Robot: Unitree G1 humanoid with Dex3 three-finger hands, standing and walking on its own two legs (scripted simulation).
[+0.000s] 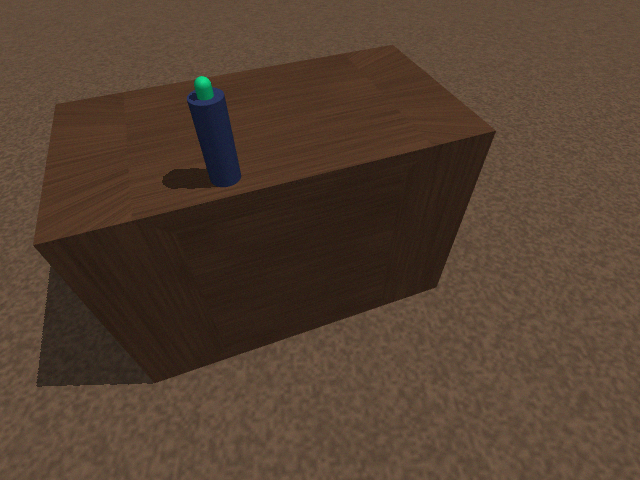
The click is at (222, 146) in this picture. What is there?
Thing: necked bottle
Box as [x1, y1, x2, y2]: [187, 76, 240, 186]
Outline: 199,76 194,81 195,89 188,94 187,101 210,180 213,184 217,186 228,186 238,181 240,178 240,172 224,95 220,89 212,87 209,80 206,77
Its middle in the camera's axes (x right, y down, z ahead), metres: -0.21 -0.22 +0.78
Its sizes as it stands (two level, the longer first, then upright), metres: 0.069 0.069 0.231
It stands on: a support 0.70 m high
